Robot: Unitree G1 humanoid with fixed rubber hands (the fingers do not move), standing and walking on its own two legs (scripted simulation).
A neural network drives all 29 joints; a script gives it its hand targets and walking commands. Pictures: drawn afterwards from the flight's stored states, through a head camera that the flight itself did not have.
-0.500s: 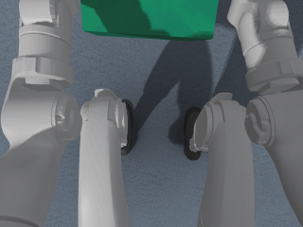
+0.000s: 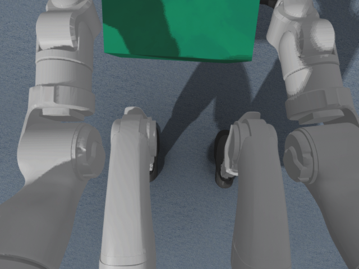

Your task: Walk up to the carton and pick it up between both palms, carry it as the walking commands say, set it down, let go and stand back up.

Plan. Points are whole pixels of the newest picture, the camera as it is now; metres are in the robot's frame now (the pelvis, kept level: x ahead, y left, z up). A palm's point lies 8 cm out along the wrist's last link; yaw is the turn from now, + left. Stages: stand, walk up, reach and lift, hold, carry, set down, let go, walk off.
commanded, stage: reach and lift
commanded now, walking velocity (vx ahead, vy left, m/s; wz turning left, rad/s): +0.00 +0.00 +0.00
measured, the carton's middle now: (179, 5) +0.57 +0.05 -0.16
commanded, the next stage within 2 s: none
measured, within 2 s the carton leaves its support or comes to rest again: neither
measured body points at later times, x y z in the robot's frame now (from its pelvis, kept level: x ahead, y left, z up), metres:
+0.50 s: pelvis -0.01 +0.00 +0.06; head +0.29 +0.02 +0.39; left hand +0.53 +0.21 +0.01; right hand +0.53 -0.13 -0.01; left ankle +0.17 +0.14 -0.43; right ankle +0.16 -0.12 -0.43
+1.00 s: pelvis -0.01 +0.00 +0.12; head +0.26 +0.02 +0.47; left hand +0.50 +0.21 +0.08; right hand +0.51 -0.13 +0.06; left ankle +0.17 +0.14 -0.43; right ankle +0.15 -0.12 -0.43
